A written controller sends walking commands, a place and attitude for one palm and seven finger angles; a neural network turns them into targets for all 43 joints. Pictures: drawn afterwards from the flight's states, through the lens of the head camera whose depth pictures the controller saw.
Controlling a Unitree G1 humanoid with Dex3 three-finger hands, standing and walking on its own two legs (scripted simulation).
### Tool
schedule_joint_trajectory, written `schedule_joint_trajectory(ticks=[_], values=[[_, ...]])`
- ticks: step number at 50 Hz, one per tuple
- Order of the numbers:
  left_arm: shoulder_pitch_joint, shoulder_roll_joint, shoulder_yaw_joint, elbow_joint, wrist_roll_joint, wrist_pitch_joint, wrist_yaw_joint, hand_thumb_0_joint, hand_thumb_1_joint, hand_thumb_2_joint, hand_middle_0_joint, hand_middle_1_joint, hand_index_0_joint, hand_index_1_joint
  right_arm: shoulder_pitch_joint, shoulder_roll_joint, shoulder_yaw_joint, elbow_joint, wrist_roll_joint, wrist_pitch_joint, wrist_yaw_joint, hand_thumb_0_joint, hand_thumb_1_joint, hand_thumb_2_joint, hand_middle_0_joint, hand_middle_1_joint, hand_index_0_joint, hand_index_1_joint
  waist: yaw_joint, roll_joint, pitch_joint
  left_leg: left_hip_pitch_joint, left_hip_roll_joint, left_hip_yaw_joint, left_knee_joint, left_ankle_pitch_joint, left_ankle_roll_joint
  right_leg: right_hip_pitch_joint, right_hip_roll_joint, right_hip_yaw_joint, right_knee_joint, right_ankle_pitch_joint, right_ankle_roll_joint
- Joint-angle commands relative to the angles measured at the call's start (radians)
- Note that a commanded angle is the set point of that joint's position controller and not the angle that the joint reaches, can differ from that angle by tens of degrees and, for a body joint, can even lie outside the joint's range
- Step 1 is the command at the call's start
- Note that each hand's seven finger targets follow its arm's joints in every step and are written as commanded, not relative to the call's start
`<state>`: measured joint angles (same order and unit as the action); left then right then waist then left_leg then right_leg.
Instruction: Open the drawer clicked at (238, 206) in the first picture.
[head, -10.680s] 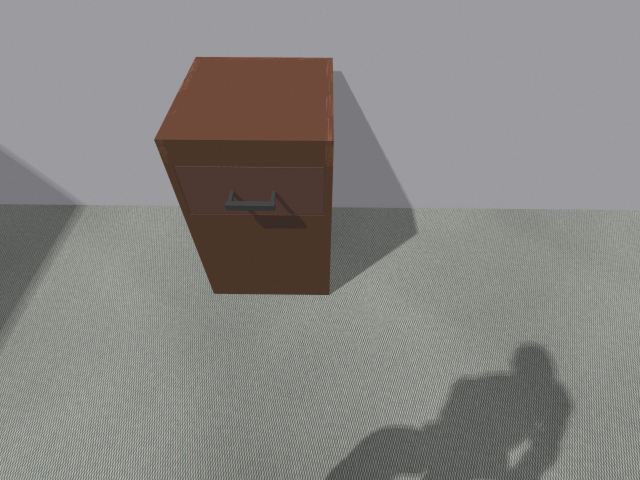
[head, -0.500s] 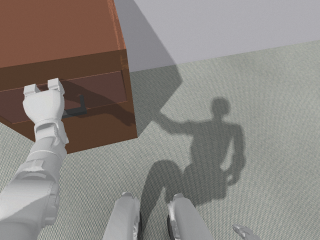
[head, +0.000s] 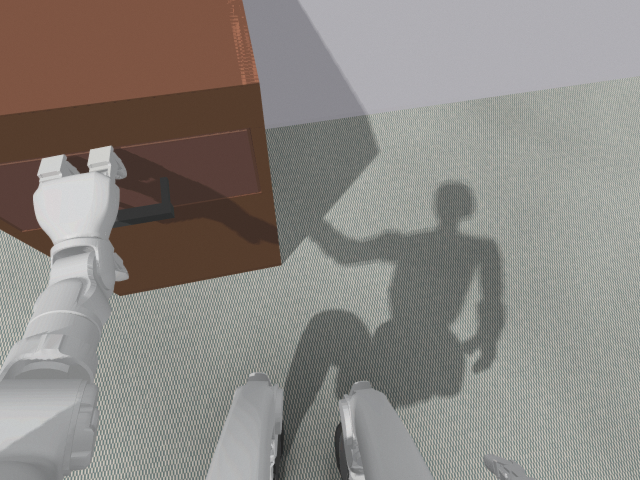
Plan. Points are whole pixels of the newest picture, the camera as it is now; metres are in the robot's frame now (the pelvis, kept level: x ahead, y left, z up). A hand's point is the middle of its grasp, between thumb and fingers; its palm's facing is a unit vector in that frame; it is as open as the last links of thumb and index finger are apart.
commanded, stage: move the hooked fingers above the handle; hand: left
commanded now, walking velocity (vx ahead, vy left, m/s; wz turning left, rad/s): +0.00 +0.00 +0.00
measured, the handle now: (125, 204) +0.49 +0.29 -0.10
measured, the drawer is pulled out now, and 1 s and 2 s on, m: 0.00 0.00 0.00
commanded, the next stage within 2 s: lower the fingers behind the handle in 1.96 s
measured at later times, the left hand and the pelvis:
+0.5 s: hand (110, 225) +0.44 +0.28 -0.06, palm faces +0.02 -0.07 -1.00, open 13.8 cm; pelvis +0.01 +0.02 +0.00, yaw -1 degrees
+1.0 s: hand (111, 217) +0.44 +0.28 -0.05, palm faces -0.04 -0.04 -1.00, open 13.8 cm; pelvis +0.01 +0.01 +0.01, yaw -1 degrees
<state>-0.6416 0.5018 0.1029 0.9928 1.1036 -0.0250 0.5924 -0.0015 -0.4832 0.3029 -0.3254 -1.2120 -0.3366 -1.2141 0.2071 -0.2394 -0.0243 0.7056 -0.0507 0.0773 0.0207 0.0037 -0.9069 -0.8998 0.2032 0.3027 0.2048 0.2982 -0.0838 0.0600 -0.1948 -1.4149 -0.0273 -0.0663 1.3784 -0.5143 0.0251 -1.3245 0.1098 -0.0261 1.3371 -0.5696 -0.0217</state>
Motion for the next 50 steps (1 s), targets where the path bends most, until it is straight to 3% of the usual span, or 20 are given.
schedule_joint_trajectory(ticks=[1,3,5,8,11,16,17,18,22,24,26,31,33,35,38,41,44,46,47,50], values=[[-0.365,0.233,-0.009,-0.168,-0.043,0.031,-0.046,0.0,-0.5,0.3,-0.3,-1.2,-0.3,-1.2,0.176,-0.176,-0.06,-0.046,0.01,-0.026,-0.02,0.0,-0.9,-0.9,0.2,0.3,0.2,0.3,-0.057,0.056,-0.611,0.575,0.031,0.025,-0.179,0.323,0.039,0.319,-0.031,0.004,-0.254,0.35,-0.002],[-0.33,0.232,-0.021,-0.128,-0.031,0.014,-0.078,0.0,-0.5,0.3,-0.3,-1.2,-0.3,-1.2,0.176,-0.174,-0.051,-0.045,0.01,-0.024,-0.026,0.0,-0.9,-0.9,0.2,0.3,0.2,0.3,-0.051,0.05,-0.515,0.533,0.031,0.029,-0.183,0.29,0.039,0.305,-0.029,0.004,-0.264,0.328,-0.008],[-0.307,0.174,-0.067,-0.089,-0.016,-0.008,-0.099,0.0,-0.5,0.3,-0.3,-1.2,-0.3,-1.2,0.164,-0.165,-0.046,-0.051,0.009,-0.021,-0.03,0.0,-0.9,-0.9,0.2,0.3,0.2,0.3,-0.063,0.029,-0.417,0.486,0.029,0.032,-0.181,0.257,0.042,0.27,-0.027,0.007,-0.278,0.298,-0.012],[-0.305,0.173,-0.063,-0.085,0.004,-0.071,-0.105,0.0,-0.5,0.3,-0.3,-1.2,-0.3,-1.2,0.161,-0.158,-0.045,-0.054,0.003,-0.021,-0.03,0.0,-0.9,-0.9,0.2,0.3,0.2,0.3,-0.056,0.053,-0.377,0.462,0.032,0.028,-0.167,0.26,0.04,0.224,-0.025,0.006,-0.26,0.288,-0.023],[-0.243,0.197,-0.002,-0.129,0.014,-0.123,-0.081,0.0,-0.5,0.3,-0.3,-1.2,-0.3,-1.2,0.155,-0.153,-0.054,-0.073,-0.005,-0.009,-0.02,0.0,-0.9,-0.9,0.2,0.3,0.2,0.3,-0.009,0.1,-0.439,0.505,0.032,0.019,-0.163,0.352,0.031,0.219,-0.022,-0.003,-0.217,0.339,-0.035],[-0.24,0.156,0.007,-0.19,0.028,-0.129,0.005,0.0,-0.5,0.3,-0.3,-1.2,-0.3,-1.2,0.145,-0.162,-0.074,-0.081,-0.014,0.013,-0.001,0.0,-0.9,-0.9,0.2,0.3,0.2,0.3,-0.012,0.109,-0.466,0.579,0.043,-0.011,-0.162,0.406,0.017,0.144,-0.022,-0.022,-0.19,0.311,-0.033],[-0.248,0.193,0.043,-0.21,0.034,-0.128,0.027,0.0,-0.5,0.3,-0.3,-1.2,-0.3,-1.2,0.15,-0.171,-0.078,-0.079,-0.015,0.018,0.001,0.0,-0.9,-0.9,0.2,0.3,0.2,0.3,0.0,0.106,-0.502,0.608,0.049,-0.02,-0.164,0.424,0.013,0.136,-0.023,-0.028,-0.177,0.309,-0.032],[-0.265,0.168,0.029,-0.229,0.028,-0.121,0.045,0.0,-0.5,0.3,-0.3,-1.2,-0.3,-1.2,0.148,-0.17,-0.082,-0.079,-0.018,0.02,0.004,0.0,-0.9,-0.9,0.2,0.3,0.2,0.3,-0.008,0.114,-0.533,0.625,0.048,-0.019,-0.16,0.425,0.012,0.141,-0.022,-0.028,-0.178,0.307,-0.03],[-0.338,0.262,0.092,-0.247,0.045,-0.084,0.099,0.0,-0.5,0.3,-0.3,-1.2,-0.3,-1.2,0.148,-0.182,-0.081,-0.068,-0.019,0.018,0.004,0.0,-0.9,-0.9,0.2,0.3,0.2,0.3,-0.003,0.118,-0.602,0.643,0.049,-0.03,-0.169,0.4,0.009,0.149,-0.029,-0.035,-0.166,0.273,-0.024],[-0.367,0.269,0.085,-0.25,0.054,-0.056,0.108,0.0,-0.5,0.3,-0.3,-1.2,-0.3,-1.2,0.145,-0.182,-0.079,-0.061,-0.018,0.016,0.005,0.0,-0.9,-0.9,0.2,0.3,0.2,0.3,-0.007,0.139,-0.619,0.671,0.051,-0.034,-0.176,0.414,0.004,0.146,-0.029,-0.041,-0.168,0.276,-0.024],[-0.388,0.224,0.048,-0.241,0.046,-0.02,0.1,0.0,-0.5,0.3,-0.3,-1.2,-0.3,-1.2,0.143,-0.179,-0.079,-0.062,-0.017,0.012,0.007,0.0,-0.9,-0.9,0.2,0.3,0.2,0.3,-0.013,0.175,-0.621,0.725,0.054,-0.055,-0.2,0.415,-0.009,0.12,-0.03,-0.05,-0.176,0.248,-0.026],[-0.364,0.114,-0.052,-0.146,-0.009,0.056,0.02,0.0,-0.5,0.3,-0.3,-1.2,-0.3,-1.2,0.16,-0.18,-0.073,-0.059,-0.003,0.009,0.011,0.0,-0.9,-0.9,0.2,0.3,0.2,0.3,-0.038,0.128,-0.552,0.759,0.06,-0.068,-0.256,0.366,-0.008,0.137,-0.028,-0.061,-0.234,0.225,-0.023],[-0.377,0.112,-0.067,-0.117,-0.013,0.056,-0.007,0.0,-0.5,0.3,-0.3,-1.2,-0.3,-1.2,0.167,-0.178,-0.07,-0.052,0.001,0.009,0.005,0.0,-0.9,-0.9,0.2,0.3,0.2,0.3,-0.046,0.107,-0.515,0.728,0.055,-0.055,-0.26,0.316,0.001,0.141,-0.027,-0.057,-0.252,0.207,-0.024],[-0.372,0.131,-0.067,-0.079,-0.003,0.043,-0.026,0.0,-0.5,0.3,-0.3,-1.2,-0.3,-1.2,0.165,-0.177,-0.058,-0.053,0.002,0.007,-0.004,0.0,-0.9,-0.9,0.2,0.3,0.2,0.3,-0.054,0.07,-0.448,0.655,0.049,-0.036,-0.256,0.271,0.014,0.157,-0.027,-0.048,-0.264,0.196,-0.024],[-0.349,0.145,-0.053,-0.065,0.021,0.003,-0.03,0.0,-0.5,0.3,-0.3,-1.2,-0.3,-1.2,0.162,-0.171,-0.051,-0.065,-0.002,0.006,-0.01,0.0,-0.9,-0.9,0.2,0.3,0.2,0.3,-0.034,0.099,-0.425,0.618,0.044,-0.029,-0.249,0.262,0.015,0.143,-0.026,-0.043,-0.252,0.183,-0.034],[-0.3,0.188,0.001,-0.025,0.027,-0.024,-0.014,0.0,-0.5,0.3,-0.3,-1.2,-0.3,-1.2,0.155,-0.169,-0.047,-0.07,-0.006,0.006,-0.007,0.0,-0.9,-0.9,0.2,0.3,0.2,0.3,-0.021,0.072,-0.38,0.545,0.043,-0.014,-0.23,0.252,0.02,0.15,-0.025,-0.036,-0.243,0.188,-0.036],[-0.285,0.222,0.026,-0.031,0.036,-0.039,0.009,0.0,-0.5,0.3,-0.3,-1.2,-0.3,-1.2,0.155,-0.174,-0.048,-0.084,-0.007,0.005,-0.005,0.0,-0.9,-0.9,0.2,0.3,0.2,0.3,-0.016,0.044,-0.411,0.484,0.038,0.0,-0.201,0.234,0.028,0.177,-0.023,-0.022,-0.232,0.189,-0.03],[-0.317,0.206,0.015,-0.04,0.033,-0.04,0.022,0.0,-0.5,0.3,-0.3,-1.2,-0.3,-1.2,0.159,-0.173,-0.052,-0.081,-0.006,0.002,-0.002,0.0,-0.9,-0.9,0.2,0.3,0.2,0.3,-0.027,0.071,-0.415,0.492,0.038,-0.003,-0.198,0.242,0.025,0.16,-0.025,-0.025,-0.223,0.192,-0.03],[-0.309,0.243,0.044,-0.041,0.035,-0.04,0.031,0.0,-0.5,0.3,-0.3,-1.2,-0.3,-1.2,0.166,-0.181,-0.053,-0.078,-0.005,0.003,0.0,0.0,-0.9,-0.9,0.2,0.3,0.2,0.3,-0.017,0.065,-0.433,0.49,0.038,0.0,-0.193,0.248,0.025,0.168,-0.024,-0.024,-0.216,0.197,-0.027],[-0.325,0.243,0.044,-0.071,0.025,-0.032,0.045,0.0,-0.5,0.3,-0.3,-1.2,-0.3,-1.2,0.166,-0.182,-0.059,-0.08,-0.004,0.0,0.001,0.0,-0.9,-0.9,0.2,0.3,0.2,0.3,-0.018,0.057,-0.502,0.496,0.034,0.004,-0.179,0.26,0.028,0.2,-0.024,-0.018,-0.212,0.216,-0.022]])
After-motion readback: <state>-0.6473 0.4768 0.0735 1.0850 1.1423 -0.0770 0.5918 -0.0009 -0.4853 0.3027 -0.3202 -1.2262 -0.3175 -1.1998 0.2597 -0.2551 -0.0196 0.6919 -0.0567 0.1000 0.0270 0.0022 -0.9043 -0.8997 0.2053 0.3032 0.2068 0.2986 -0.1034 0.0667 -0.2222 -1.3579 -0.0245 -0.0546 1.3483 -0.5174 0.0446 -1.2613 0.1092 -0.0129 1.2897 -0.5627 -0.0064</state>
